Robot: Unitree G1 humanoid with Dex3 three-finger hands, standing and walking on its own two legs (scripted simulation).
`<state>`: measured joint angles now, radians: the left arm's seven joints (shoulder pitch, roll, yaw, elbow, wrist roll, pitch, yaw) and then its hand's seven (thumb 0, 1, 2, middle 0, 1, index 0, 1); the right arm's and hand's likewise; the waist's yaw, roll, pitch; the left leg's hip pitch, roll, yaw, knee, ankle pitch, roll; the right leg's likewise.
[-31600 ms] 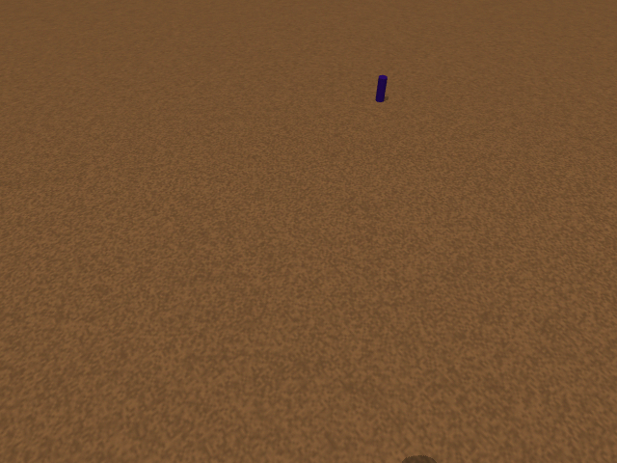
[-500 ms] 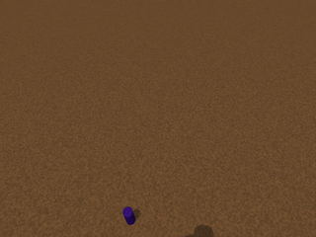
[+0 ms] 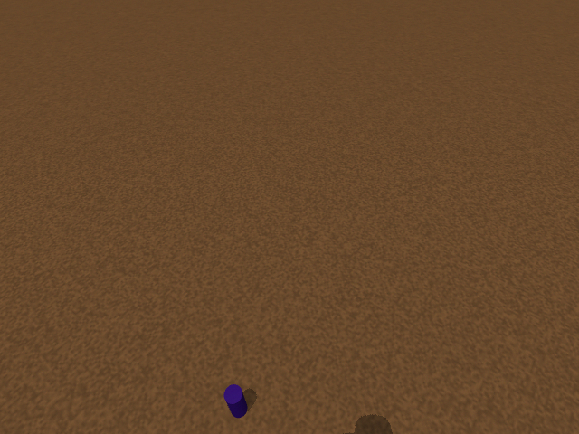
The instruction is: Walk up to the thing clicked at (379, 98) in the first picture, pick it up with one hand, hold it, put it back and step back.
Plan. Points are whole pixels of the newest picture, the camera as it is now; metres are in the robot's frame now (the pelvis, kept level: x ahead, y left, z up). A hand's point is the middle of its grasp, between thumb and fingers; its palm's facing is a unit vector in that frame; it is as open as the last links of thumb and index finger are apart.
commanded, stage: stand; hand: left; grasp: from the side
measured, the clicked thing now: (236, 401) +0.37 +0.20 -0.71
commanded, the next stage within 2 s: step back in 0.30 s
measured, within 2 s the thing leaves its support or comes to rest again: neither
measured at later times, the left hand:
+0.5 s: hand out of the picture +0.07 +0.28 -0.17, palm faces +0.01 -0.93 -0.37, open 7.4 cm
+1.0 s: hand out of the picture +0.01 +0.30 -0.18, palm faces -0.07 -0.92 -0.39, open 7.4 cm
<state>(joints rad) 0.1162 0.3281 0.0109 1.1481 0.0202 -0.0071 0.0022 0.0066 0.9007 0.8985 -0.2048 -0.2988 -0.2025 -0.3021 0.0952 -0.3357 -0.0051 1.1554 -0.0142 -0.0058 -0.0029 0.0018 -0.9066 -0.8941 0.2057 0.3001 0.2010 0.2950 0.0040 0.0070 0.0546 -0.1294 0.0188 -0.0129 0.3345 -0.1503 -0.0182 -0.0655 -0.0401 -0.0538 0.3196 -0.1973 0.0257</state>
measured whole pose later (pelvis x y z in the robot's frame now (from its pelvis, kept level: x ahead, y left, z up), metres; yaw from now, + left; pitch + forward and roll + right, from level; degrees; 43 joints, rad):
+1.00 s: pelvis -0.11 +0.04 -0.03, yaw -3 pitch -2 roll -1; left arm 0.13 0.37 0.08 0.88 0.02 0.04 0.01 0.01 0.90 0.90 -0.20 -0.30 -0.20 -0.30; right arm 0.11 -0.36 -0.03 0.85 -0.01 0.03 -0.01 0.00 -0.90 -0.89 0.21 0.30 0.20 0.30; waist -0.01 0.01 0.19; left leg -0.40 0.01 0.07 0.71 -0.27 0.05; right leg -0.26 0.02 0.04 0.68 -0.39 -0.01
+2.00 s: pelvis -0.40 +0.04 -0.03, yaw +0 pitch -2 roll +0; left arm 0.15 0.37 0.07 0.76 0.04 0.05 0.02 0.01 0.90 0.90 -0.21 -0.30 -0.21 -0.30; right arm 0.21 -0.40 -0.05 0.87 -0.01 0.04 -0.02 0.00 -0.91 -0.89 0.21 0.30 0.20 0.29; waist 0.00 0.01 0.16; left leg -0.31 -0.04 -0.05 0.79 -0.46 0.00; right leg -0.38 -0.04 -0.01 0.69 -0.28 0.01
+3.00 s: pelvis -0.65 +0.00 -0.02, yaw +2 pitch -3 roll -1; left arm 0.22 0.37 0.07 0.99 0.04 -0.02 -0.02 0.01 0.90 0.90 -0.20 -0.30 -0.20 -0.30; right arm 0.22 -0.35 -0.05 0.98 -0.03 0.01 0.02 0.00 -0.90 -0.89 0.21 0.30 0.20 0.30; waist 0.01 0.03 0.05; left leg -0.27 0.01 -0.06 0.72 -0.45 0.01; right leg -0.25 0.02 -0.05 0.58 -0.28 -0.02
